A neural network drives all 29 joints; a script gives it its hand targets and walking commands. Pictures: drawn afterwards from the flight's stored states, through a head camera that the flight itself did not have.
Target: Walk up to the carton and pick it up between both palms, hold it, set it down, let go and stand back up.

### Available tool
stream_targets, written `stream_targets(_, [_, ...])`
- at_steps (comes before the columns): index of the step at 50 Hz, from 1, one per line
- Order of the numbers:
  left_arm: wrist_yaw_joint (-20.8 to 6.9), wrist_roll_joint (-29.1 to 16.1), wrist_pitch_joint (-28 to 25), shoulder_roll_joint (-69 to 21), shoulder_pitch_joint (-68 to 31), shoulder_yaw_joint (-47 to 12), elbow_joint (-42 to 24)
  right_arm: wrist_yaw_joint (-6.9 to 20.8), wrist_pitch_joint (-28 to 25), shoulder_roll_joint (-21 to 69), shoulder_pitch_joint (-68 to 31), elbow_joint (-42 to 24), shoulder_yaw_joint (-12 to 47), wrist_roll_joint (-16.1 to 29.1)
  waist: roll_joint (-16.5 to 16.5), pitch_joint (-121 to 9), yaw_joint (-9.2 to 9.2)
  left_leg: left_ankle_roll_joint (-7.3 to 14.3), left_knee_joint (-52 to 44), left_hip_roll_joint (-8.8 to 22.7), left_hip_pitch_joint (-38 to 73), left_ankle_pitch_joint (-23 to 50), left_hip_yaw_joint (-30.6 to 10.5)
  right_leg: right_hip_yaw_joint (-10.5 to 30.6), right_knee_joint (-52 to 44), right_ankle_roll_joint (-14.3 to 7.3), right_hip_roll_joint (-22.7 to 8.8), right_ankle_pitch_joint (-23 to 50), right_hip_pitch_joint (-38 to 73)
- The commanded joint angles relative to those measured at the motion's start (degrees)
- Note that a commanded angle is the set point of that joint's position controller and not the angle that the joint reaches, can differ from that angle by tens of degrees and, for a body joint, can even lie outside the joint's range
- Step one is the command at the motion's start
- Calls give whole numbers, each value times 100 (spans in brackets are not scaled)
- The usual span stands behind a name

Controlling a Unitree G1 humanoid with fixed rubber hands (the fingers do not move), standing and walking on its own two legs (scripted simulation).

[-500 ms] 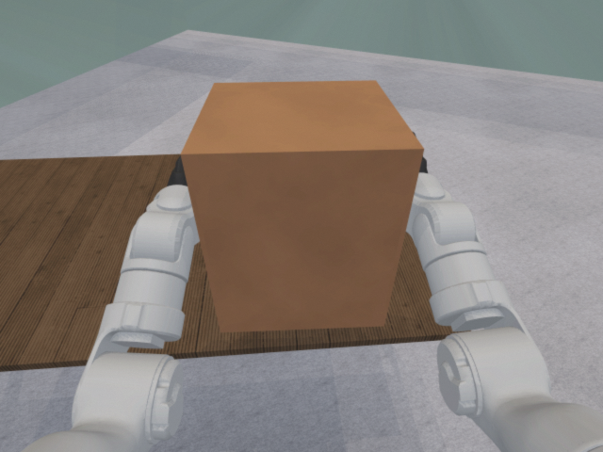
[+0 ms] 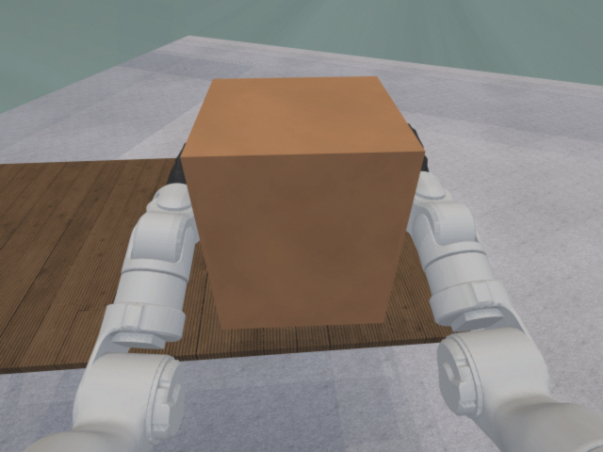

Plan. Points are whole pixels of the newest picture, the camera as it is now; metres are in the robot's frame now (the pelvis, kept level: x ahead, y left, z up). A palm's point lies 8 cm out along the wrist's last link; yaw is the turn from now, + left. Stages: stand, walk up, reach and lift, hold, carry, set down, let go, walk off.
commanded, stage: set down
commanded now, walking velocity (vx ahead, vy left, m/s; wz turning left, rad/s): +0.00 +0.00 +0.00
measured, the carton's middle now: (299, 202) +0.36 +0.01 +0.19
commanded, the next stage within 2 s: none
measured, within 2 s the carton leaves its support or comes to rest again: neither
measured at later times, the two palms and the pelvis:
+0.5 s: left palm (206, 203) +0.43 +0.14 +0.14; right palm (401, 193) +0.44 -0.16 +0.15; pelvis +0.03 +0.00 +0.00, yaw +0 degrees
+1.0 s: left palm (210, 224) +0.41 +0.14 +0.11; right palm (404, 210) +0.42 -0.16 +0.13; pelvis +0.03 +0.00 +0.00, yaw +0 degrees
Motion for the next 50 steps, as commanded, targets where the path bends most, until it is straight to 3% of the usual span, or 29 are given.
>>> stream_targets(1, [-1195, 9, -1084, -4033, -5027, -640, -368, 1223, -968, 4075, -5120, -402, 1037, 148, -119, -1820, -283, -40, -1466, -522, 548, -229, -294, -197, -237, -75, 145, -974, 1791])
stream_targets(4, [-1328, 208, -1309, -3848, -4845, -390, 82, 1336, -1370, 3896, -5097, -37, 711, -199, -232, -1668, -244, 28, -1649, -477, 449, -538, -181, -283, -279, -47, 140, -1329, 1867])
stream_targets(10, [-1062, -192, -2010, -4299, -5521, -1319, -332, 1361, -2047, 4168, -5268, 34, 1111, -185, 6, -2371, -302, -155, -1432, -441, 846, 50, -204, -348, -193, -65, 219, -667, 1830])
stream_targets(17, [-803, -318, -2308, -4445, -4820, -1953, -781, 1183, -2294, 4116, -4372, -258, 1908, 117, -5, -3241, -296, -344, -860, -474, 1848, 2103, -281, -372, -171, -57, 323, 902, 2144])
stream_targets(21, [-773, -399, -2305, -4584, -4259, -2389, -1422, 1020, -2360, 4123, -3953, -1149, 2473, 416, -48, -3838, -370, -438, -497, -502, 2300, 3556, -331, -343, -31, 16, 369, 2308, 2628])
stream_targets(24, [-765, -412, -2249, -4625, -3958, -2612, -1799, 925, -2386, 4102, -3827, -1731, 2718, 537, -77, -3914, -424, -474, -350, -527, 2394, 4130, -374, -318, 63, 57, 376, 2971, 2817])
stream_targets(26, [-797, -342, -2167, -4556, -3754, -2580, -1918, 899, -2347, 4050, -3687, -1915, 2800, 542, -156, -3724, -436, -452, -389, -544, 2313, 4075, -368, -300, 81, 83, 356, 3116, 2869])
stream_targets(33, [-862, -218, -2072, -4444, -3727, -2525, -1978, 948, -2317, 3969, -3532, -1921, 2776, 367, -166, -3357, -433, -440, -561, -528, 2226, 3520, -361, -293, 20, 87, 298, 2620, 2621])
stream_targets(39, [-864, -95, -2243, -4419, -4058, -2224, -1337, 1113, -2360, 3915, -3727, -1202, 2335, 22, -122, -3088, -386, -387, -761, -478, 2029, 2676, -340, -291, -104, 39, 278, 1660, 2185])
stream_targets(46, [-958, 275, -2423, -4071, -4298, -1378, -84, 1416, -2507, 3688, -3848, 34, 1229, -677, -180, -2051, -284, -227, -1305, -396, 1285, 739, -183, -313, -268, -32, 147, -71, 1650])
stream_targets(50, [-865, 69, -2870, -4219, -4873, -1456, 38, 1564, -2776, 3966, -4167, 183, 1185, -800, -199, -2427, -182, -215, -1316, -396, 1112, 683, -121, -324, -173, -12, 127, -11, 1657])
